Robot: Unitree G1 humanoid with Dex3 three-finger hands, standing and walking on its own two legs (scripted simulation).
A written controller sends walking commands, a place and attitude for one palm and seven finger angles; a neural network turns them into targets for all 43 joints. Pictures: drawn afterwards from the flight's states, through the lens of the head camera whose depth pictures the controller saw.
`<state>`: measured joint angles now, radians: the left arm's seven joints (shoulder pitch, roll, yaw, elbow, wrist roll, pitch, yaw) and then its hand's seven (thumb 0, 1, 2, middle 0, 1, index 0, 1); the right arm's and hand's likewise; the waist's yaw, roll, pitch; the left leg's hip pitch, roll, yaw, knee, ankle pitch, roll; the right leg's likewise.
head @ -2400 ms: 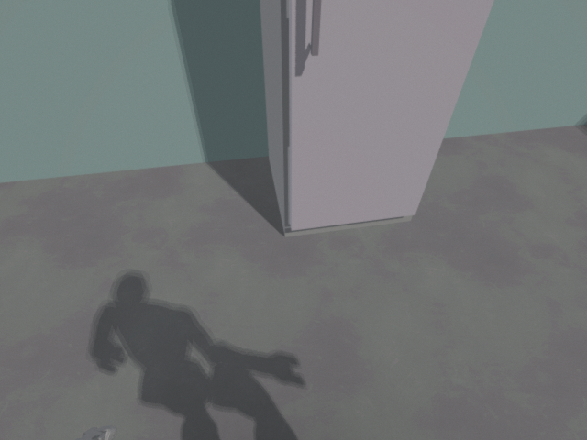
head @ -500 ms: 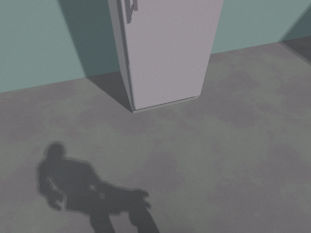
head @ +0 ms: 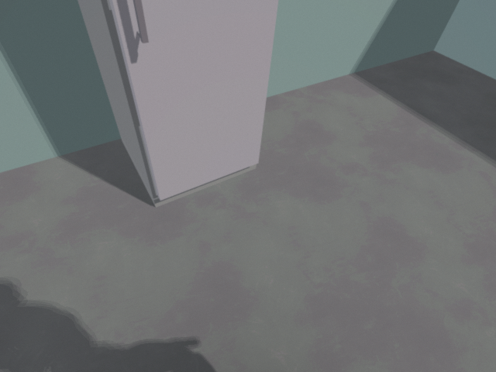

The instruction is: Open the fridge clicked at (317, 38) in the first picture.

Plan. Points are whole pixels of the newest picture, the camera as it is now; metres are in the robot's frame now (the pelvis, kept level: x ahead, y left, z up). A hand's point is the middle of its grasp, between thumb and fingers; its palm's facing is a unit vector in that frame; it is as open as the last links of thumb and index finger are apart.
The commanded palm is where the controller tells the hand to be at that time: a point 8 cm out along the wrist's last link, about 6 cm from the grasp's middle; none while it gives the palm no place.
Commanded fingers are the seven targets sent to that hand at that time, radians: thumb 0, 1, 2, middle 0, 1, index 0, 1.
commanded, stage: walk to a spot facing it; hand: left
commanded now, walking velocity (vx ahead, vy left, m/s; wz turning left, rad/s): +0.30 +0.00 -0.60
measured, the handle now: out of the picture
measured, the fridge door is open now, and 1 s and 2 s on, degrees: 0 0 0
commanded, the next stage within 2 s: turn to face it in 1.08 s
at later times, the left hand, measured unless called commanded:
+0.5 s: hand (234, 272) +0.37 +0.05 -0.18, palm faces -0.36 -0.92 -0.17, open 7.4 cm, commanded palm none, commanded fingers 0.00 0.90 0.90 -0.20 -0.30 -0.20 -0.30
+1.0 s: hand (219, 236) +0.47 +0.10 -0.18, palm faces -0.39 -0.91 -0.17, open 7.4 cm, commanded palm none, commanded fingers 0.00 0.90 0.90 -0.20 -0.30 -0.20 -0.30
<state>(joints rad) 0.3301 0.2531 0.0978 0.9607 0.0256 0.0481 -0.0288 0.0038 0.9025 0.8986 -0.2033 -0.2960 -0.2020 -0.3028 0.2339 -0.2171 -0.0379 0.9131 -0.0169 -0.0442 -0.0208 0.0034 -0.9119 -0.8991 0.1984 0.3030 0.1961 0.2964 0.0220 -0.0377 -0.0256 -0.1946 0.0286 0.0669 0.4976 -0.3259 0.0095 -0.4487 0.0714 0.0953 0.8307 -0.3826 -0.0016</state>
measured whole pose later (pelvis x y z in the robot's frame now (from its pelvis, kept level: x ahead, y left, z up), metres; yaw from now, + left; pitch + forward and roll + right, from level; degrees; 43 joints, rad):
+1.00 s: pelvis +0.39 -0.08 +0.00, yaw -29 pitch -1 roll -1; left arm 0.34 0.22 0.09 1.05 0.02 0.01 -0.02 0.00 0.91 0.90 -0.20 -0.30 -0.20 -0.30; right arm 0.18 -0.14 -0.01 0.93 -0.03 -0.09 -0.01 0.00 -0.91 -0.90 0.20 0.30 0.20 0.30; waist 0.03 -0.05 0.03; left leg -0.25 0.10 0.22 0.54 -0.27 0.03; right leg -0.44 -0.03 -0.04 1.20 -0.37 0.00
